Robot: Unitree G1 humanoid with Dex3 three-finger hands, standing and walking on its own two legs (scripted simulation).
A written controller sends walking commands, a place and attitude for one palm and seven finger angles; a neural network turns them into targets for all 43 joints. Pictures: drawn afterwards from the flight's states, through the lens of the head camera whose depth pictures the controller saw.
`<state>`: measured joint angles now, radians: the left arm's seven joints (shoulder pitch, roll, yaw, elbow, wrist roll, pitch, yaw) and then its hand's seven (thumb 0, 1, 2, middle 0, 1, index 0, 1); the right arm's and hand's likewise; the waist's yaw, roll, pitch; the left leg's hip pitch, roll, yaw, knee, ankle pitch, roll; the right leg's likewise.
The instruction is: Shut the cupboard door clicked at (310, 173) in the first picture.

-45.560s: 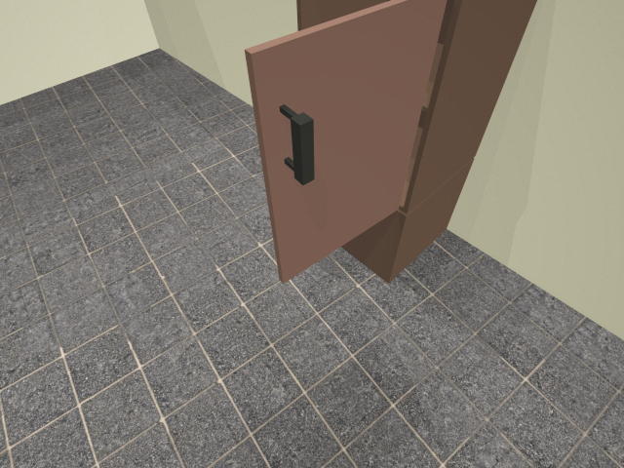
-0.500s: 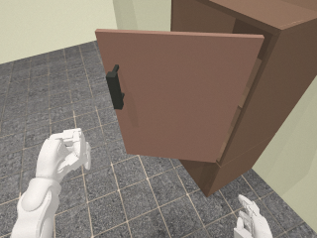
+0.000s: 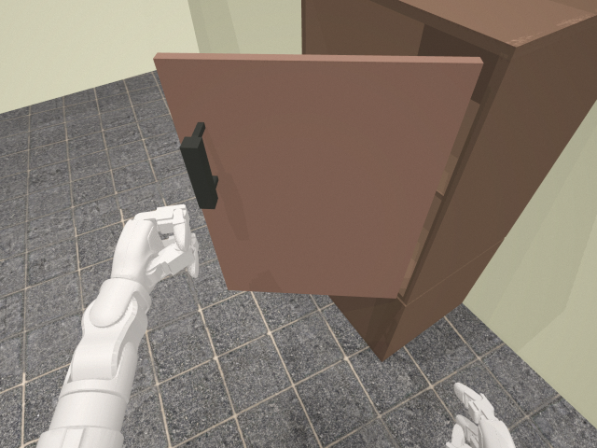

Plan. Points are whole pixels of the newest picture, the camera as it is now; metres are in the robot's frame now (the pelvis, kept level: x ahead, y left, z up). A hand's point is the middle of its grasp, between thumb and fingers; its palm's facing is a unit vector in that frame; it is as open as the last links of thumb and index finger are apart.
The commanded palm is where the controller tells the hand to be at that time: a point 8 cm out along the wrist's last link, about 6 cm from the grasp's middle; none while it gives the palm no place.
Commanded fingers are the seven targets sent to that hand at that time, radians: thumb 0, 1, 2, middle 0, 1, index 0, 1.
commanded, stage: bring the fist close to the handle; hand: left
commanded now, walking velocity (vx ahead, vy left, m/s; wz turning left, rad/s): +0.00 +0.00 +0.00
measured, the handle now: (204, 165) +0.50 +0.18 +0.11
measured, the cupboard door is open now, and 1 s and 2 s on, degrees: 53 53 38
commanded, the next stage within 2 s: push the door shut along its arc in 0.70 s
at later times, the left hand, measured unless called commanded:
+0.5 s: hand (208, 211) +0.40 +0.15 +0.11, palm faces -0.01 -1.00 +0.01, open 3.1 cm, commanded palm +0.37 +0.21 +0.11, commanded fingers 0.00 0.90 0.90 -1.30 -1.50 -1.30 -1.50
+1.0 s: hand (210, 211) +0.40 +0.15 +0.11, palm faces -0.04 -1.00 -0.02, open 3.1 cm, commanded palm +0.39 +0.20 +0.11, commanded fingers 0.00 0.90 0.90 -1.30 -1.50 -1.30 -1.50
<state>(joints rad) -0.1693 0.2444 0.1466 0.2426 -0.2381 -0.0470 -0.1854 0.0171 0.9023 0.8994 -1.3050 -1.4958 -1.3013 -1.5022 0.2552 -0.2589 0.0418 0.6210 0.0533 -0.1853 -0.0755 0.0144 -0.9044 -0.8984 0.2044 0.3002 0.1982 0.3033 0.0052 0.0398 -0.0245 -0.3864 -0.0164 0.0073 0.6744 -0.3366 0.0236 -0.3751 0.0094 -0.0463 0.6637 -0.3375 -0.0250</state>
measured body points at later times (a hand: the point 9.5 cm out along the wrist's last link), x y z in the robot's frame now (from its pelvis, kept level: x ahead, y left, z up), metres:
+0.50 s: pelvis +0.01 +0.00 +0.00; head +0.03 -0.01 +0.45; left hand +0.39 +0.21 +0.11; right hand +0.12 -0.25 -0.11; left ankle +0.01 +0.10 -0.72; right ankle +0.00 -0.10 -0.72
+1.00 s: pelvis -0.01 +0.00 +0.00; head +0.02 -0.01 +0.45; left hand +0.39 +0.21 +0.11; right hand +0.12 -0.25 -0.10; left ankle +0.01 +0.10 -0.72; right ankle +0.00 -0.10 -0.72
